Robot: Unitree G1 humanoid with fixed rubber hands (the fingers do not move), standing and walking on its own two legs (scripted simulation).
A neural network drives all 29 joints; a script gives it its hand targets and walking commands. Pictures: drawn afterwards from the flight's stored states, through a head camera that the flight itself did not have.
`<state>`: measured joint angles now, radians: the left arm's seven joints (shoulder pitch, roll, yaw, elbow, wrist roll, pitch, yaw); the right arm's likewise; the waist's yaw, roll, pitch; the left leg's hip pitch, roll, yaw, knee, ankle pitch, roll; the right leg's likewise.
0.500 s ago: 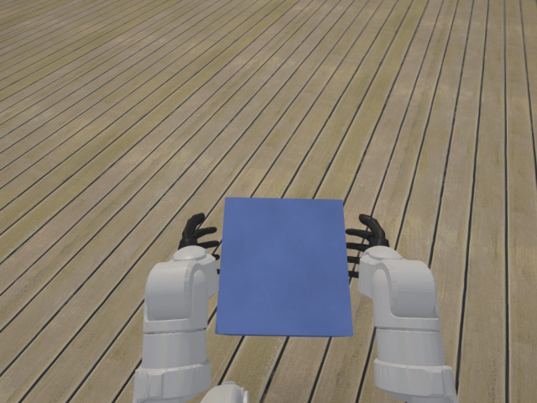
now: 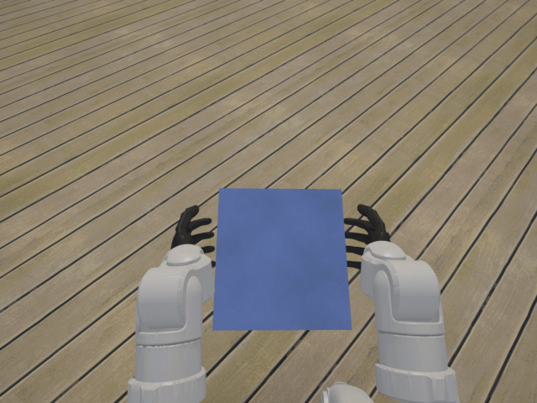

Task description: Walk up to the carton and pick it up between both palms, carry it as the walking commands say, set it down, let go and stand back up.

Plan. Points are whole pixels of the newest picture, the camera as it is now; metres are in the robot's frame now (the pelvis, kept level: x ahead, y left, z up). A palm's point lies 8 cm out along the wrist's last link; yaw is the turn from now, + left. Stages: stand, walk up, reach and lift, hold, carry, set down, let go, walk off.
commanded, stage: carry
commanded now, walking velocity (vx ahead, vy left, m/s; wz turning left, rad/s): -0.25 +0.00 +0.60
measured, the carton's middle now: (277, 263) +0.35 +0.02 -0.03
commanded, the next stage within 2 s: none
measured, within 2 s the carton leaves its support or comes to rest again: neither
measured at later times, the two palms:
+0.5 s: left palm out of the picture +0.11 +0.17 +0.08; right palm (370, 370) +0.17 -0.08 +0.08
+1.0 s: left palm out of the picture -0.11 +0.19 +0.08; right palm out of the picture +0.01 -0.04 +0.07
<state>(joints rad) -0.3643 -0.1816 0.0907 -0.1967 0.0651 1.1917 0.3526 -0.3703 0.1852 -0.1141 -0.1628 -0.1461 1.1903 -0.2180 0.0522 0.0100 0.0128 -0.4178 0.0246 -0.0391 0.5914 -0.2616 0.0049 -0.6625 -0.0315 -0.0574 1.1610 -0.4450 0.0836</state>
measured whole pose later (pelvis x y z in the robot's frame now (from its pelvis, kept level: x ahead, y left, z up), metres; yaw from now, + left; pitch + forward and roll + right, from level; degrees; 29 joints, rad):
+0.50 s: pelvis -0.16 -0.03 -0.01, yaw +18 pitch +3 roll +3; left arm -0.41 -0.20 0.12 -0.12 0.18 1.18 0.21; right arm -0.40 0.19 -0.13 -0.17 -0.10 1.23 -0.33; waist -0.05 -0.03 -0.02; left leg -0.36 0.02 0.12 0.71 -0.43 -0.06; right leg -0.47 -0.19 -0.19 0.62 -0.20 0.00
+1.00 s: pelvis -0.32 -0.08 -0.01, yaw +32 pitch +5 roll -2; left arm -0.41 -0.20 0.09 -0.11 0.13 1.20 0.27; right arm -0.36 0.18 -0.13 -0.20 -0.16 1.24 -0.25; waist 0.01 0.09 -0.04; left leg -0.55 -0.04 -0.08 0.40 0.04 0.00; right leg -0.27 0.05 -0.09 0.52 -0.38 -0.01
